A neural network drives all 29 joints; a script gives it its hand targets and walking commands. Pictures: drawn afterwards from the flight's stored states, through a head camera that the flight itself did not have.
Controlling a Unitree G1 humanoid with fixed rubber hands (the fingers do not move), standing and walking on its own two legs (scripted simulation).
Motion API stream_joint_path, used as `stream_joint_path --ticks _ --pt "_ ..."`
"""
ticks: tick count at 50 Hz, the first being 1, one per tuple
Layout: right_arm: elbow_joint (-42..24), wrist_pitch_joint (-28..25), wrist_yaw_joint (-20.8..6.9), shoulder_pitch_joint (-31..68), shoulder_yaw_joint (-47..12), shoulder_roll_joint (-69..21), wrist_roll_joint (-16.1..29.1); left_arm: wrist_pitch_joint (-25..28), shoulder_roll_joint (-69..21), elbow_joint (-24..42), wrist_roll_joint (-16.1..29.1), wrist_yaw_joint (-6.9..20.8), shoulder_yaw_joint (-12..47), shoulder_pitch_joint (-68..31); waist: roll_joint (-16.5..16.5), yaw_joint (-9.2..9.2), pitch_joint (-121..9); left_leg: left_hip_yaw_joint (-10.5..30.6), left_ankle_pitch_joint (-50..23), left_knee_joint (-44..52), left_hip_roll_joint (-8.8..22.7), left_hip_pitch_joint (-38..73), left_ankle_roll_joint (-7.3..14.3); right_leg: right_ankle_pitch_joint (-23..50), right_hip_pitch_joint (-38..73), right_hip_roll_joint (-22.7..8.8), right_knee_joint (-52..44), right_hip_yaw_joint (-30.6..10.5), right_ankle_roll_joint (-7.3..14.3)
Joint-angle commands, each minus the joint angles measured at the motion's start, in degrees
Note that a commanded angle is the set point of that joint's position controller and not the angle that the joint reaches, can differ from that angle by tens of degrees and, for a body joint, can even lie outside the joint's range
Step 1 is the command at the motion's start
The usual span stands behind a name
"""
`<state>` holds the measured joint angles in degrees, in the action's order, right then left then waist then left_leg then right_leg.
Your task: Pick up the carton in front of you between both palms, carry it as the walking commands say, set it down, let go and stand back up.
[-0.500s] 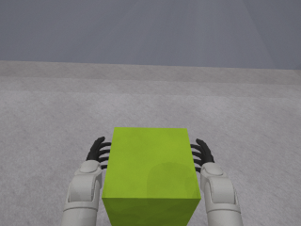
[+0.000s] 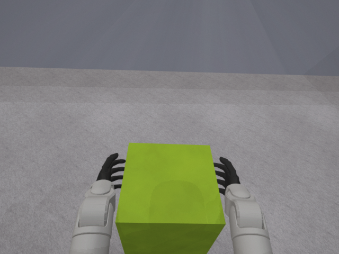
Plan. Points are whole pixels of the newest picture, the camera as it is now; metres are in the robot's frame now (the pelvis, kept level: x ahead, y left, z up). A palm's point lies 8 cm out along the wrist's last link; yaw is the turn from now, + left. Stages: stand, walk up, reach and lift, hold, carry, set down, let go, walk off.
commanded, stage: hold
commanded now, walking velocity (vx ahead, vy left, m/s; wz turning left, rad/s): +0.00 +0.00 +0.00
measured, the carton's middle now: (167, 203) +0.28 +0.00 -0.06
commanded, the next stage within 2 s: set down in 0.24 s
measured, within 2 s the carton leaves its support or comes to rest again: neither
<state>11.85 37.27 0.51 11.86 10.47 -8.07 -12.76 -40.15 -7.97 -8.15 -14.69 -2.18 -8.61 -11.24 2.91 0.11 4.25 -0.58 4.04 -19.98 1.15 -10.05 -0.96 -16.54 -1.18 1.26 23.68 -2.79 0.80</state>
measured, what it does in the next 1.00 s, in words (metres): lowers itself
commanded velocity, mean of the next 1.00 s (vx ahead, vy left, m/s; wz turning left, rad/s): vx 0.00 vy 0.00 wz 0.00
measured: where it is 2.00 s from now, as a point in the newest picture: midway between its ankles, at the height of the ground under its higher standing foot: outside the picture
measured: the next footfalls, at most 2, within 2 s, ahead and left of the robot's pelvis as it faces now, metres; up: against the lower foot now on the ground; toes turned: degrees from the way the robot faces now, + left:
none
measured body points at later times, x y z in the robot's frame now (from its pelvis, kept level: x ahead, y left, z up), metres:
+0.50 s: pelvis -0.01 +0.04 -0.01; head -0.02 +0.06 +0.44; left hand +0.33 +0.17 +0.01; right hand +0.31 -0.14 +0.02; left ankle +0.08 +0.13 -0.74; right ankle -0.03 -0.11 -0.74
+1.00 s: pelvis -0.04 +0.01 -0.11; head +0.18 +0.02 +0.28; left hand +0.37 +0.15 -0.20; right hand +0.37 -0.15 -0.19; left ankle +0.08 +0.13 -0.74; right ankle -0.03 -0.11 -0.74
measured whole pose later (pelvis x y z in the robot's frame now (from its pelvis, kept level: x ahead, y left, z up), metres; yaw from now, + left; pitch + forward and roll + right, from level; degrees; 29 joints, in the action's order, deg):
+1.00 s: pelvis -0.04 +0.01 -0.11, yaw -4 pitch +33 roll -1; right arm 33.2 8.2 2.2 36.3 20.8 -5.4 -8.7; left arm -9.2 -6.3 -28.4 -12.8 -2.9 -21.3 -34.3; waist 2.8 -0.5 -5.6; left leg 6.1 14.3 -60.8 -2.1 -79.8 -2.5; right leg -27.5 -72.4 6.8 66.7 -4.9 -0.7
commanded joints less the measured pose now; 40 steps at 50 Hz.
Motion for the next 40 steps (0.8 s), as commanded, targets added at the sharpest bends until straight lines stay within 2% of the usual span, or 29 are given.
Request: stream_joint_path --ticks 1,9,15,18,21,24,28,31,35,40 --pt "-2.08 -2.18 -12.56 26.39 -30.23 -50.13 11.95 2.45 -49.75 2.55 12.78 12.87 30.63 -23.90 -0.72 -0.95 -12.74 3.53 -4.66 -3.28 -6.54 25.71 1.00 4.84 -22.14 1.08 -9.53 -4.94 1.69" --pt "0.34 -2.65 -13.44 29.13 -29.04 -53.03 11.59 2.25 -52.76 0.17 13.67 14.90 31.59 -27.88 -1.31 -0.01 -13.88 3.99 0.67 -2.69 -5.80 27.28 0.31 -1.57 -24.55 1.36 -9.96 -4.32 2.67" --pt "2.99 -2.83 -15.00 32.70 -26.84 -53.15 10.72 1.92 -55.46 -2.87 13.70 15.51 30.32 -30.87 -3.44 0.04 -14.68 5.81 5.70 -1.22 -4.48 26.39 -0.10 -3.66 -24.29 2.57 -7.97 -3.54 2.68" --pt "7.99 -4.00 -16.40 36.79 -22.65 -51.53 8.36 2.46 -56.97 -7.87 12.63 15.45 26.41 -34.26 -4.37 0.07 -13.75 7.02 11.57 -0.66 -3.83 24.44 -0.22 -6.34 -25.11 3.15 -5.79 -3.20 2.90" --pt "15.35 -6.18 -17.35 41.11 -16.28 -49.66 4.42 3.99 -57.19 -15.18 10.15 15.30 19.91 -37.93 -4.58 0.15 -12.99 8.22 15.44 -1.02 -3.37 22.24 -0.15 -7.60 -26.45 3.47 -3.02 -3.15 3.09" --pt "21.60 -8.77 -16.62 44.85 -8.14 -46.59 -0.70 6.27 -54.16 -21.77 5.97 13.92 11.89 -41.11 -4.00 0.26 -11.06 8.94 16.37 -3.15 -3.27 18.46 0.13 -7.57 -29.80 3.69 0.42 -3.08 3.04" --pt "26.53 -12.86 -14.33 44.52 1.01 -39.89 -7.05 10.99 -46.45 -26.37 -0.24 10.94 2.66 -41.38 -3.61 -0.12 -9.50 8.35 12.46 -8.07 -3.91 10.85 0.35 -5.53 -36.37 4.17 5.42 -2.51 2.75" --pt "26.68 -17.42 -13.15 43.76 3.53 -36.03 -8.86 16.70 -41.46 -27.22 -2.93 9.42 -0.32 -40.38 -3.17 -0.39 -13.40 7.14 5.78 -13.47 -4.92 4.81 0.31 -2.68 -42.26 4.61 9.56 -2.21 2.04" --pt "26.40 -24.78 -12.54 44.70 -0.67 -37.71 -5.80 24.92 -41.68 -27.12 -1.98 8.50 3.19 -42.06 -2.66 -0.19 -23.84 6.85 -3.18 -21.21 -5.75 0.14 0.41 0.42 -50.08 5.82 15.05 -1.14 0.86" --pt "24.86 -31.96 -11.78 49.82 -12.73 -43.56 1.15 32.63 -47.24 -26.05 1.55 7.87 13.09 -47.76 -2.45 0.25 -45.66 6.16 -16.62 -33.08 -6.60 -1.20 0.81 5.07 -60.72 7.37 23.16 -0.40 -1.14"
